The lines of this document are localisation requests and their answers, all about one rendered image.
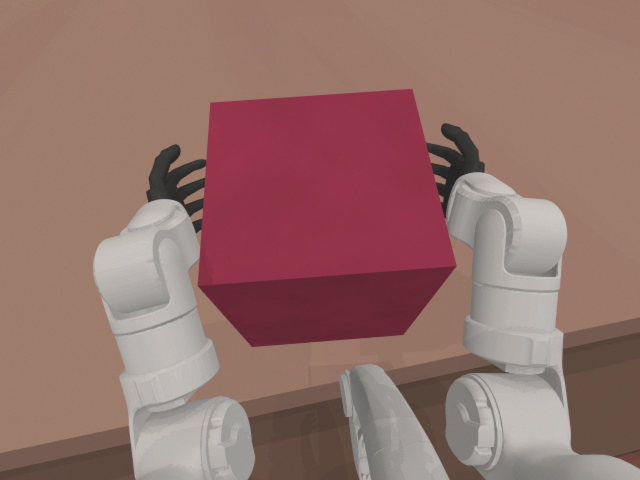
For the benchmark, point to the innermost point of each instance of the right robot hand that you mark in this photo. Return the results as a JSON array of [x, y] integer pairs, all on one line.
[[463, 164]]

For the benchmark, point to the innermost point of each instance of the left robot upper arm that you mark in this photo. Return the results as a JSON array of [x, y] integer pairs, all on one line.
[[208, 439]]

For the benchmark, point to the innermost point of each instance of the right robot upper arm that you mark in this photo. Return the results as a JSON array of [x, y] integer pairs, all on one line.
[[514, 427]]

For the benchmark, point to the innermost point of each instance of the right robot thigh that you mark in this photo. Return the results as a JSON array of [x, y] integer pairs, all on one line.
[[396, 445]]

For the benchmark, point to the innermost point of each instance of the robot left forearm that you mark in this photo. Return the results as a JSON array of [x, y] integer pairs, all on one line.
[[142, 277]]

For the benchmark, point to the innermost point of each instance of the carton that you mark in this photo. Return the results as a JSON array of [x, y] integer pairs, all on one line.
[[322, 219]]

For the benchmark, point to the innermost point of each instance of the left robot hand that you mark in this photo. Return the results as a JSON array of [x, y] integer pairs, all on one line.
[[163, 184]]

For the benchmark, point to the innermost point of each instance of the right robot shin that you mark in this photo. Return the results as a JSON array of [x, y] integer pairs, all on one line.
[[359, 451]]

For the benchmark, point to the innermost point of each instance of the robot right forearm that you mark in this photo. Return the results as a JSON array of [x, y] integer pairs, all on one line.
[[517, 248]]

